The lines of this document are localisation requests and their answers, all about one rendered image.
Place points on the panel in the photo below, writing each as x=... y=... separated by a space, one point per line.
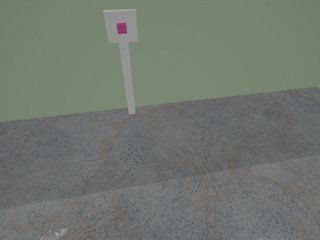
x=128 y=16

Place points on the button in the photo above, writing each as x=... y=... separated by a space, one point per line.
x=121 y=28

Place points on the left robot hand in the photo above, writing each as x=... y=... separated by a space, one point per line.
x=55 y=233

